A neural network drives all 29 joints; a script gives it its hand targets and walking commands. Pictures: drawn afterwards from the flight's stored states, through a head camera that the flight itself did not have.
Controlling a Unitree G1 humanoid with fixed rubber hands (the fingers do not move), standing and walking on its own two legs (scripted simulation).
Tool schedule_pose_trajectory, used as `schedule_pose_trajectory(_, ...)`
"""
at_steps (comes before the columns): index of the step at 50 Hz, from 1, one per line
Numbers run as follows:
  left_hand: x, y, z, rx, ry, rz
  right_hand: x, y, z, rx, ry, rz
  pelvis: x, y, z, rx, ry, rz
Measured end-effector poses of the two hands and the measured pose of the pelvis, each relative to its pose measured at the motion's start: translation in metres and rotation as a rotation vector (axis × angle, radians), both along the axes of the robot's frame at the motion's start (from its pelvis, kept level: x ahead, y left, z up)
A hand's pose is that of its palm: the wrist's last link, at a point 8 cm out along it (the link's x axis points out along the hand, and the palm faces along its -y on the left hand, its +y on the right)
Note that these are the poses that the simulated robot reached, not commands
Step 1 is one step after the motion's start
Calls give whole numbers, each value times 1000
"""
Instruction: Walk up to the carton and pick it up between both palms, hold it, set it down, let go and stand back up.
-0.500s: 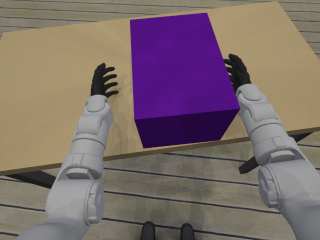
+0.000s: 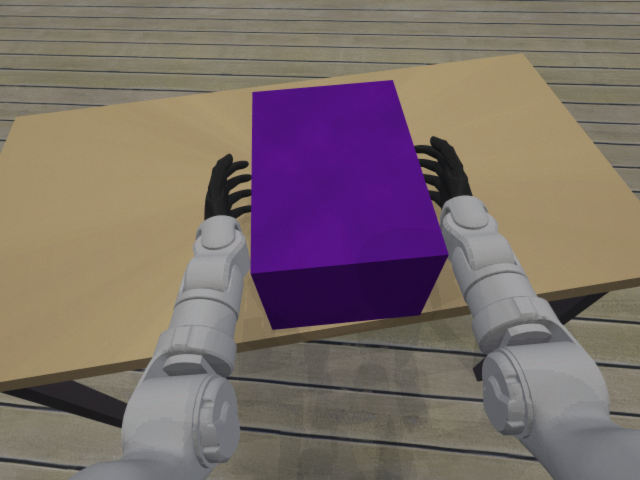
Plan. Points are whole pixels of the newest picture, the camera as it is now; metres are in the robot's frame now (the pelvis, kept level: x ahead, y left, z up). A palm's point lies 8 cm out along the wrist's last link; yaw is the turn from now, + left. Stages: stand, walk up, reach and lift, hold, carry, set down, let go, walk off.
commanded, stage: reach and lift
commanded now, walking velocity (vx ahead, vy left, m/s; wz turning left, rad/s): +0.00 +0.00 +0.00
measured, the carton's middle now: (334, 201) +0.47 +0.01 +0.04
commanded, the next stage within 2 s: none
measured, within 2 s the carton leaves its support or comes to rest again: leaves its support in 0.74 s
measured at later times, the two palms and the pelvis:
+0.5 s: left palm (216, 219) +0.42 +0.16 +0.07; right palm (447, 200) +0.44 -0.14 +0.08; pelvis +0.01 +0.00 +0.00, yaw +0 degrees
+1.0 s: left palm (195, 199) +0.43 +0.18 +0.10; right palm (431, 176) +0.46 -0.11 +0.10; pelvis +0.03 +0.01 +0.00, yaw +1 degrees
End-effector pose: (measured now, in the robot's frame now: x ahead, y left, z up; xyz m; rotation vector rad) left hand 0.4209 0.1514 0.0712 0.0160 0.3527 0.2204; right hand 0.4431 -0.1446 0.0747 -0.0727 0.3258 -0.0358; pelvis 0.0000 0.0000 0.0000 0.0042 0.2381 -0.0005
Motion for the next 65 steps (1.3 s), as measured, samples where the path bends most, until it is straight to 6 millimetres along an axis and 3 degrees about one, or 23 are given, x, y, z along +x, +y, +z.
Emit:
schedule_pose_trajectory(24, -3, 7, 0, -14, -27, -16, -6, 8, 2, 10, -18, -9, 5, 1, 2, -2, -13, 5)
schedule_pose_trajectory(43, 1, 26, 9, -13, -62, 18, 9, 28, 8, 31, -52, 41, 22, 9, 1, -5, 35, 5)
schedule_pose_trajectory(54, 10, 27, 44, -24, -106, 27, 16, 29, 37, 50, -94, 30, 28, 13, 2, -3, 5, 14)
schedule_pose_trajectory(65, 2, 18, 83, -6, -108, 14, 5, 20, 73, 63, -98, 14, 20, 11, 3, -2, -63, 12)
